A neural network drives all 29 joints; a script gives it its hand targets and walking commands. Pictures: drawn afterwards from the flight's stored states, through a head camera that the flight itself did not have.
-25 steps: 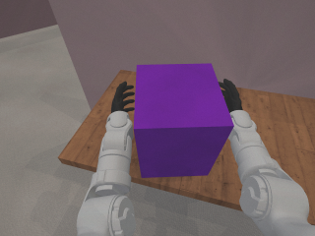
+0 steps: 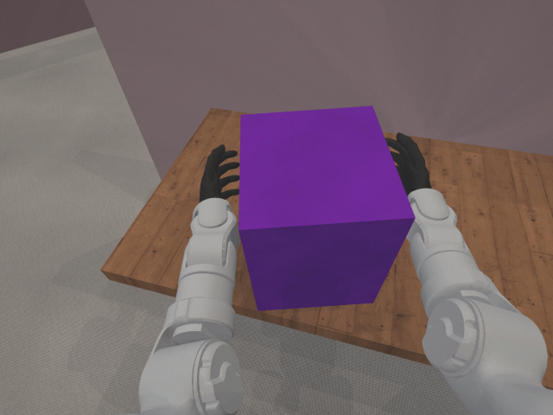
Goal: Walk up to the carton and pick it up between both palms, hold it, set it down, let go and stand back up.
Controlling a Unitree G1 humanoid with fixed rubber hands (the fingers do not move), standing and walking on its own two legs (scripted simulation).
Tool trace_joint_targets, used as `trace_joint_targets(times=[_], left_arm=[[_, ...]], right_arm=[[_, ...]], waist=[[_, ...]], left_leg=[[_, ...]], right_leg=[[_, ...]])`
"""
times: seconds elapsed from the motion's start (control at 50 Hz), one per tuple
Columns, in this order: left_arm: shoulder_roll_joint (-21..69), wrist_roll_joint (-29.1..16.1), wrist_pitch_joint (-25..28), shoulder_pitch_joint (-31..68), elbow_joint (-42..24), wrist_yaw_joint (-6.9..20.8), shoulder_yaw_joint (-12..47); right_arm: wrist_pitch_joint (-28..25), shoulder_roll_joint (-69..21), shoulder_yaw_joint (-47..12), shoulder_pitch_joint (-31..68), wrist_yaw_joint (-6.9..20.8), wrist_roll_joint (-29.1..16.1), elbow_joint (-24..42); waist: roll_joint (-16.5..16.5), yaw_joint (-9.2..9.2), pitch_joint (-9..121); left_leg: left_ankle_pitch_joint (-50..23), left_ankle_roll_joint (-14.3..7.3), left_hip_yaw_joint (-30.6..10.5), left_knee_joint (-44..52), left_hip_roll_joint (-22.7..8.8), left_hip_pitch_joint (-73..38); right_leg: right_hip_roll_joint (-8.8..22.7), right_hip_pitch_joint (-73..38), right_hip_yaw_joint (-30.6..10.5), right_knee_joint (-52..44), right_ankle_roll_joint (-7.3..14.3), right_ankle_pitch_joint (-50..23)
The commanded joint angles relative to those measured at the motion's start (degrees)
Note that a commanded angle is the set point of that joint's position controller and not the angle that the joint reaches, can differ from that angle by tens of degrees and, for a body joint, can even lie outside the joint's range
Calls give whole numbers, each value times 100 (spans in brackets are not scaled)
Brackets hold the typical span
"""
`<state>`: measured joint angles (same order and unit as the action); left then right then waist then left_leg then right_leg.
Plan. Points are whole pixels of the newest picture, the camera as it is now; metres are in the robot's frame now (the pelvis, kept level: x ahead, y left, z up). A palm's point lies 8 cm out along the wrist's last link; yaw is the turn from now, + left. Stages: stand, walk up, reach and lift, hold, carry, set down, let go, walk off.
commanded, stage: set down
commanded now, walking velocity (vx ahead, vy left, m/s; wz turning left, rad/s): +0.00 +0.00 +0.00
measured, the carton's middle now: (311, 215) +0.43 +0.01 +0.05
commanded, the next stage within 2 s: none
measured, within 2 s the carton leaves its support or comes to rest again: rests again in 2.00 s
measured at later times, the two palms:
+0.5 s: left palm (220, 210) +0.41 +0.15 +0.08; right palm (410, 197) +0.45 -0.14 +0.08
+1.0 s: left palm (221, 209) +0.41 +0.15 +0.08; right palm (411, 198) +0.45 -0.15 +0.08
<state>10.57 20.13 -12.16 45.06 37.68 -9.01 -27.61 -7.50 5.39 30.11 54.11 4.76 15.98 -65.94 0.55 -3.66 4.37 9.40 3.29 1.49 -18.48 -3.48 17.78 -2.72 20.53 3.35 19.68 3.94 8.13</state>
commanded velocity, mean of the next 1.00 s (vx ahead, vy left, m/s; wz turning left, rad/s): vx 0.00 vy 0.00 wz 0.00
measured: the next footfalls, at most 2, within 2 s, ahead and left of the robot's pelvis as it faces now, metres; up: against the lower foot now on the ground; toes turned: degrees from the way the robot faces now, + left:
none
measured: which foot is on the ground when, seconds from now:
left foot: down 0.00-1.00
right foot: down 0.00-1.00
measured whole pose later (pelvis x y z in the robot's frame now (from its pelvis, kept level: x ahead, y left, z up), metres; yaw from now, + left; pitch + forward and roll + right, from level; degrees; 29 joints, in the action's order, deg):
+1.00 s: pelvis +0.00 +0.00 +0.00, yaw -2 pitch +12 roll +1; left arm 13.5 23.1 -7.5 43.0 35.3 -8.3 -30.2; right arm -10.7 4.4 33.7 52.4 7.6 20.7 -63.6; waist 1.3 -4.4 3.9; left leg 8.8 2.9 3.9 -17.4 -3.6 20.4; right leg -2.4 24.2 3.0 19.4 3.9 7.4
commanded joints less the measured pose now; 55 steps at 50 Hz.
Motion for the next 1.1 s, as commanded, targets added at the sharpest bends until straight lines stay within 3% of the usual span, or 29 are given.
trace_joint_targets(times=[0.0,0.12,0.2,0.28,0.44,0.52,0.62,0.72,0.78,0.82,0.86,0.94,0.98,1.06,1.08], left_arm=[[2179,-76,293,3342,-532,361,1583],[2062,-68,473,3479,-473,407,1394],[2143,4,583,3326,-399,375,1404],[2081,105,547,3156,-286,360,1185],[2178,-3,789,3457,-556,342,1404],[2252,97,771,3022,-342,335,1363],[2214,47,840,2862,-412,426,1331],[2209,262,789,2728,-342,378,1268],[2248,204,762,2575,-362,376,1291],[2235,215,802,2547,-440,355,1219],[2153,256,782,2550,-410,396,1150],[2291,258,712,2366,-487,366,1301],[2178,320,711,2352,-546,348,1181],[2181,392,710,2151,-408,407,1018],[2261,386,745,2144,-452,430,1094]], right_arm=[[-216,-2119,-853,3226,853,193,208],[-281,-2240,-784,3337,890,416,454],[-350,-2243,-786,3257,895,477,427],[-307,-2145,-699,3148,919,543,338],[-431,-2249,-656,3199,913,631,361],[-533,-2144,-738,3040,921,592,231],[-538,-2290,-889,2771,832,527,283],[-513,-2125,-654,2735,887,622,277],[-499,-2084,-649,2648,923,642,299],[-524,-2124,-753,2695,929,625,423],[-460,-2127,-686,2584,934,623,301],[-467,-2019,-570,2421,907,732,274],[-429,-2026,-588,2392,898,729,332],[-465,-2128,-699,2402,896,705,520],[-497,-2165,-657,2358,893,750,546]], waist=[[178,37,3515],[409,-63,3703],[406,-94,3699],[469,-167,3477],[391,-80,4033],[338,-175,3949],[592,-52,3646],[318,-135,3365],[386,-123,3443],[417,-251,3500],[414,-211,3173],[366,-89,3293],[393,-128,3183],[514,-233,2967],[476,-138,3014]], left_leg=[[-1693,-86,400,-118,190,-1107],[-1043,-249,454,103,239,-380],[-1318,-216,481,27,209,-490],[-1243,-255,530,68,203,-550],[-1367,-216,535,-2,211,-436],[-1719,-184,545,-119,202,-488],[-1381,-291,524,21,256,-26],[-1511,-213,519,5,198,-583],[-1761,-234,535,-77,183,-777],[-1799,-266,544,-83,188,-682],[-1481,-303,555,48,199,-492],[-1672,-246,550,-37,177,-861],[-1596,-283,571,-6,209,-778],[-1408,-374,593,106,230,-383],[-1397,-361,569,123,217,-360]], right_leg=[[213,-1949,256,254,-656,-2875],[373,-2328,92,325,-807,-2817],[312,-2285,171,412,-774,-3103],[269,-2015,190,289,-708,-2599],[310,-2147,172,434,-758,-2988],[288,-2090,177,465,-727,-3242],[377,-2534,46,510,-842,-3551],[260,-1838,204,258,-631,-2626],[216,-1636,239,218,-609,-2608],[245,-1732,186,249,-624,-2720],[290,-1913,145,264,-667,-2617],[208,-1514,209,148,-596,-2361],[226,-1605,167,116,-618,-2279],[339,-2086,54,170,-708,-2597],[350,-2115,68,227,-737,-2733]])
